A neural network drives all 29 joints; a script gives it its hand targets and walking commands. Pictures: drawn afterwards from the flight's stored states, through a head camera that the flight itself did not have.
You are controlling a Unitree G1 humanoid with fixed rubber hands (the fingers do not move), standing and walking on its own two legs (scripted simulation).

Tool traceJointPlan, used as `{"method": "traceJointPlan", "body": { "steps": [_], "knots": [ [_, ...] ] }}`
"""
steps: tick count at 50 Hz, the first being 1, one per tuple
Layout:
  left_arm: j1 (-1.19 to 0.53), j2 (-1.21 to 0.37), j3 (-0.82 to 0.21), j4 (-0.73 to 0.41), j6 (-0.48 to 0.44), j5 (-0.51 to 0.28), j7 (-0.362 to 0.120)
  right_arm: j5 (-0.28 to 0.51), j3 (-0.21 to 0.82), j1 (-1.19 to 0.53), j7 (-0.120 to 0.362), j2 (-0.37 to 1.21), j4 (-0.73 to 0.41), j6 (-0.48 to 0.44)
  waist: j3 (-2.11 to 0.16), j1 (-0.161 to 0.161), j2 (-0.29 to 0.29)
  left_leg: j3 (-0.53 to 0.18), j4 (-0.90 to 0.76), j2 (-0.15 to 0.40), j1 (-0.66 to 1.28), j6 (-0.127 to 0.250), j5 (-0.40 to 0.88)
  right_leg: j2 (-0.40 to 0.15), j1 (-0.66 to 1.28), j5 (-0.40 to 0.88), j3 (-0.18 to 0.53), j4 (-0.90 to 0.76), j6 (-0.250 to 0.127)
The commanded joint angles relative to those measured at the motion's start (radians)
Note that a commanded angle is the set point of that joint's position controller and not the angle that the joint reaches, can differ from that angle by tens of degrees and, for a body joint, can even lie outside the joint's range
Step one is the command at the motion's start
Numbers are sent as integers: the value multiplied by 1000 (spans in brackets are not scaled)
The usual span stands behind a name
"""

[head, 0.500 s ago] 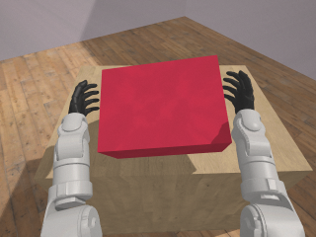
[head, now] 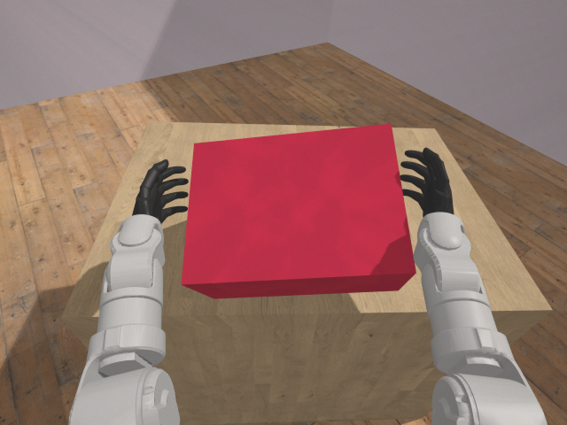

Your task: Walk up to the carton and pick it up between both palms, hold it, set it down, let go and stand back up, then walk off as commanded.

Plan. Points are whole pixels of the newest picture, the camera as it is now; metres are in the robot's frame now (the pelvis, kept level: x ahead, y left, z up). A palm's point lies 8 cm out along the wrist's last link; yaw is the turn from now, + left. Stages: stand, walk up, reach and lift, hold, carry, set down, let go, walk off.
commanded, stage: set down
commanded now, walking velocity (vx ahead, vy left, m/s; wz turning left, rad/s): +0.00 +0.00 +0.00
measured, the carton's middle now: (296, 217) +0.43 -0.01 +0.07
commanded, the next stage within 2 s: none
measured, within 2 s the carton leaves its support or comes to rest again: neither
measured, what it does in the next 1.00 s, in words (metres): stands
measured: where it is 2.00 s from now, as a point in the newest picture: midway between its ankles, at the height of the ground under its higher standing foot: outside the picture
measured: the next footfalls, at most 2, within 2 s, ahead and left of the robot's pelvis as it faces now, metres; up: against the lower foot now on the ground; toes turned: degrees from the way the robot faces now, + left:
none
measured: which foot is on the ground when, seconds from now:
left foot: down 0.00-1.00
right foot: down 0.00-1.00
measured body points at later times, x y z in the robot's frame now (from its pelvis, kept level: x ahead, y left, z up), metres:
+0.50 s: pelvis +0.02 +0.00 +0.00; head +0.01 +0.02 +0.45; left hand +0.43 +0.20 +0.11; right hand +0.41 -0.20 +0.13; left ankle +0.03 +0.11 -0.75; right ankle +0.02 -0.14 -0.75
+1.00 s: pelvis +0.02 +0.00 +0.00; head +0.03 +0.03 +0.45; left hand +0.45 +0.20 +0.10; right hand +0.41 -0.20 +0.12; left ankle +0.03 +0.11 -0.75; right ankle +0.02 -0.14 -0.75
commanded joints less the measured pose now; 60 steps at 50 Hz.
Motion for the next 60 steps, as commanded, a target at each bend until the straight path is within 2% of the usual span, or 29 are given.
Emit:
{"method": "traceJointPlan", "body": {
  "steps": [1,2,4,5,6,9,12,16,17,19,20,21,24,26,28,29,30,32,33,35,38,39,41,49,52,55,56,58,60],
  "knots": [
    [-914,-386,-362,-80,-164,-101,-152,-13,246,-667,211,529,-69,-129,-537,-27,100,70,-39,-13,139,-43,74,33,193,103,-117,-22,21],
    [-947,-372,-349,-53,-180,-97,-152,-19,243,-684,213,540,-55,-132,-532,-12,99,77,-39,-18,115,-40,58,28,202,108,-109,-18,24],
    [-960,-393,-365,-32,-204,-112,-142,-12,244,-698,221,544,-34,-141,-527,-15,115,69,-43,-13,108,-46,66,32,201,91,-113,-16,21],
    [-961,-375,-345,22,-210,-116,-147,-21,243,-711,219,542,-38,-140,-504,-9,76,76,-55,-16,73,-32,17,27,219,98,-103,-18,23],
    [-962,-370,-339,44,-215,-113,-149,-26,240,-734,218,543,-61,-144,-520,-9,65,73,-59,-15,58,-26,15,23,241,122,-101,-13,27],
    [-969,-360,-304,108,-235,-100,-152,-43,229,-725,216,552,-21,-142,-507,-2,62,72,-78,-17,33,-15,-33,18,244,90,-92,-16,27],
    [-992,-376,-308,114,-261,-105,-147,-36,233,-748,219,558,-34,-154,-548,5,82,65,-65,-10,51,-22,32,21,242,128,-94,-6,22],
    [-975,-369,-299,144,-281,-117,-152,-43,246,-738,209,558,-48,-164,-587,-4,61,68,-46,-19,40,-22,94,17,284,252,-81,7,33],
    [-963,-355,-280,183,-278,-103,-157,-46,244,-730,205,554,-23,-159,-547,-3,57,68,-48,-21,21,-20,92,12,289,262,-75,7,32],
    [-966,-355,-280,170,-280,-97,-161,-47,237,-710,203,552,-21,-155,-547,-18,61,63,-38,-15,53,-26,135,19,281,274,-81,7,30],
    [-964,-354,-281,167,-284,-99,-163,-49,244,-708,201,556,-12,-156,-556,-9,65,69,-38,-19,42,-27,123,14,290,281,-77,9,33],
    [-972,-369,-302,156,-287,-112,-162,-43,243,-716,198,557,-23,-158,-573,-27,72,58,-30,-15,58,-34,159,19,285,298,-80,12,30],
    [-959,-350,-299,181,-292,-118,-173,-45,255,-713,186,566,-53,-156,-584,-30,44,63,-17,-23,43,-29,190,12,320,403,-68,21,41],
    [-956,-342,-286,170,-296,-112,-175,-44,265,-692,182,573,-38,-152,-609,-20,42,66,-12,-25,34,-29,212,12,340,439,-64,32,41],
    [-939,-341,-288,184,-295,-113,-181,-37,269,-706,176,571,-57,-153,-594,-27,48,65,-6,-25,35,-34,238,12,340,475,-66,35,44],
    [-936,-348,-294,181,-296,-119,-182,-47,256,-694,174,567,-54,-151,-586,-44,45,62,-8,-24,40,-35,243,16,333,466,-69,32,44],
    [-943,-340,-287,183,-301,-113,-183,-51,256,-668,174,567,-36,-151,-597,-39,45,61,-2,-23,48,-40,254,15,326,474,-70,35,43],
    [-941,-337,-287,217,-301,-118,-191,-54,244,-681,168,563,-48,-146,-587,-51,49,61,-7,-23,33,-35,226,15,326,453,-66,26,41],
    [-943,-317,-272,223,-300,-112,-196,-61,246,-681,166,568,-48,-139,-571,-39,44,70,-10,-28,10,-31,208,9,343,474,-58,31,45],
    [-954,-337,-300,204,-312,-124,-191,-53,238,-684,168,574,-51,-151,-602,-54,65,61,-1,-22,24,-39,242,13,327,471,-65,38,42],
    [-970,-334,-292,226,-326,-129,-192,-61,230,-693,167,570,-50,-152,-619,-46,57,60,-2,-16,29,-37,235,16,308,459,-65,37,38],
    [-985,-327,-293,236,-329,-138,-196,-67,213,-690,165,571,-37,-145,-601,-64,58,61,-8,-18,20,-33,210,14,306,437,-64,29,41],
    [-980,-308,-278,273,-333,-138,-206,-72,214,-692,162,574,-42,-141,-577,-58,39,66,-13,-21,-16,-25,184,7,320,461,-57,38,46],
    [-1026,-297,-254,324,-362,-139,-220,-103,145,-707,166,568,-13,-128,-546,-73,62,62,-49,-10,-48,-12,81,5,282,348,-61,27,42],
    [-988,-280,-230,377,-364,-123,-224,-116,130,-695,167,566,-10,-125,-527,-70,51,63,-47,-8,-60,-11,81,2,290,362,-56,34,39],
    [-1019,-267,-231,372,-380,-134,-229,-125,128,-707,165,576,-17,-124,-549,-69,53,68,-53,-13,-85,-2,61,-4,296,388,-52,42,49],
    [-1012,-278,-238,388,-381,-138,-229,-128,121,-714,164,571,-17,-126,-567,-83,63,61,-49,-11,-80,-5,72,-3,287,385,-56,41,46],
    [-1026,-277,-239,379,-391,-136,-221,-129,124,-727,168,576,-36,-135,-597,-69,76,63,-40,-7,-68,-10,93,1,267,375,-59,43,41],
    [-1015,-262,-226,401,-393,-134,-222,-130,125,-727,168,581,-44,-132,-597,-63,58,68,-37,-10,-83,-5,88,-1,279,402,-56,48,46]
  ]
}}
